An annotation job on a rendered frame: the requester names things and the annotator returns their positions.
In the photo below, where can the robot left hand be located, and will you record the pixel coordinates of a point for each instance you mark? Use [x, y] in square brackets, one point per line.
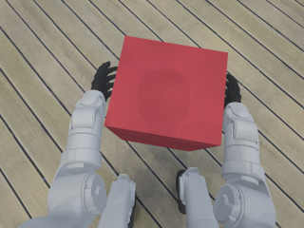
[101, 79]

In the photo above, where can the carton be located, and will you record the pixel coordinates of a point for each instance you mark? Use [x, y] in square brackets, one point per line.
[168, 95]

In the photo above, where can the robot right upper arm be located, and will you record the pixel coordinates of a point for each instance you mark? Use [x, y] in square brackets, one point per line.
[238, 206]

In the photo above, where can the robot right forearm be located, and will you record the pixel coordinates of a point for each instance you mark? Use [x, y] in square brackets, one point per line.
[241, 149]

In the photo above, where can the robot right hand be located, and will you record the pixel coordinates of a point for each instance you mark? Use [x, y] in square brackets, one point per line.
[232, 92]

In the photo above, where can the robot left upper arm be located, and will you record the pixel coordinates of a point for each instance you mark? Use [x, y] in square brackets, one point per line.
[73, 201]

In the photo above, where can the robot right thigh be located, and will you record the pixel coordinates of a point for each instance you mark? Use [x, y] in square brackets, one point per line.
[198, 205]

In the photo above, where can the robot left shin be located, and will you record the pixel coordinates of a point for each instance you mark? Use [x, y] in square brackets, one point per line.
[125, 177]

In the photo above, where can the robot left forearm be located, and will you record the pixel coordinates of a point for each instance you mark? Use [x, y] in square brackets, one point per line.
[84, 137]

